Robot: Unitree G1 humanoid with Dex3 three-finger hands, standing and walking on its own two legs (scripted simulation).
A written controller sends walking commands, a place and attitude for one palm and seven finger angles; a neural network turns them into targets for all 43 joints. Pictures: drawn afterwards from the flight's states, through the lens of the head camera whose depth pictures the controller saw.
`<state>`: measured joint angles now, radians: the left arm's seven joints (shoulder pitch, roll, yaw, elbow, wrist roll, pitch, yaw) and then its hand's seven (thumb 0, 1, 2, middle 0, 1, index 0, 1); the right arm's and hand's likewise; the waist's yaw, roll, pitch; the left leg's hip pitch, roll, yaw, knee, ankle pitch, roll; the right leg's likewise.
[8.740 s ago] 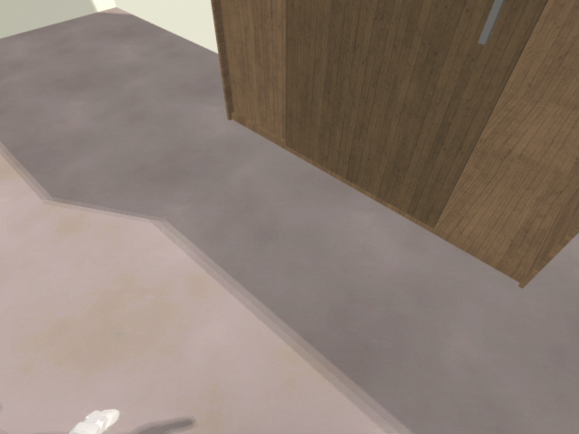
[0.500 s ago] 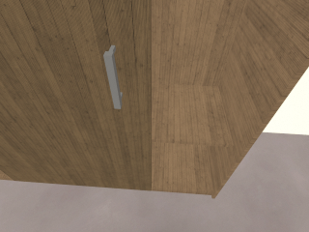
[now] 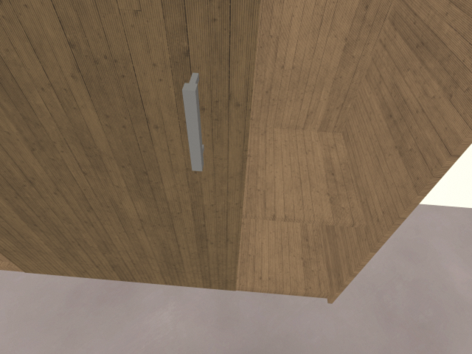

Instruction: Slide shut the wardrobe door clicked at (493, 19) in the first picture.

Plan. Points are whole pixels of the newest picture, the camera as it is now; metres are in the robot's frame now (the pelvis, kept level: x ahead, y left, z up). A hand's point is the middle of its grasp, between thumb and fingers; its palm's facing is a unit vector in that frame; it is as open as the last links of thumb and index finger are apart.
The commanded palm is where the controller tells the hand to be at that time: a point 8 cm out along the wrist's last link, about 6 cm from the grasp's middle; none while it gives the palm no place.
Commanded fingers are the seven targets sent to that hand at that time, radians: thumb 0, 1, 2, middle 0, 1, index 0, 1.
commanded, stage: come to a stop and stand still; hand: left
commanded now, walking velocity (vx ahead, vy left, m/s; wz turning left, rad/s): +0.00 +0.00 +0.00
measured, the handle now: (196, 125) +0.45 +0.11 +0.15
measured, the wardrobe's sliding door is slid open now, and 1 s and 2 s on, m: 0.39 0.39 0.39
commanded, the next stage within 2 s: look again from close up in 0.40 s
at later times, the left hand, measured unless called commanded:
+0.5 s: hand out of the picture -0.02 +0.19 -0.17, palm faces +0.03 -0.98 -0.20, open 7.4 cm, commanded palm none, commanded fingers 0.00 0.90 0.90 -0.20 -0.30 -0.20 -0.30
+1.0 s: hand out of the picture -0.02 +0.16 -0.17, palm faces +0.04 -0.98 -0.18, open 7.4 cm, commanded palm none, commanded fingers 0.00 0.90 0.90 -0.20 -0.30 -0.20 -0.30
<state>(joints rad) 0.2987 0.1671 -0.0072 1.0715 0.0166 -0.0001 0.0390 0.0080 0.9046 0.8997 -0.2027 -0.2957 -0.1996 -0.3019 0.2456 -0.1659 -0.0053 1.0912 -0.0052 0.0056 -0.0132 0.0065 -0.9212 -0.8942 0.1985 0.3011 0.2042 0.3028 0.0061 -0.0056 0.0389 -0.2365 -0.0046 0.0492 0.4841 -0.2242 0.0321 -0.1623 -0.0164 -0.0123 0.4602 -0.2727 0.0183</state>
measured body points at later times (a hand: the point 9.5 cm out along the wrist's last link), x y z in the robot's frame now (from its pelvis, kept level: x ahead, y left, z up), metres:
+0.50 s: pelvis +0.00 +0.02 +0.00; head +0.00 +0.01 +0.45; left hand -0.02 +0.24 -0.16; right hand +0.01 -0.21 -0.16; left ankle +0.02 +0.10 -0.74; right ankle -0.01 -0.13 -0.74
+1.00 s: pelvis +0.00 +0.00 +0.00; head +0.00 -0.01 +0.45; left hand -0.02 +0.21 -0.16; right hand -0.01 -0.22 -0.16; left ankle +0.02 +0.10 -0.74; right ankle -0.01 -0.13 -0.74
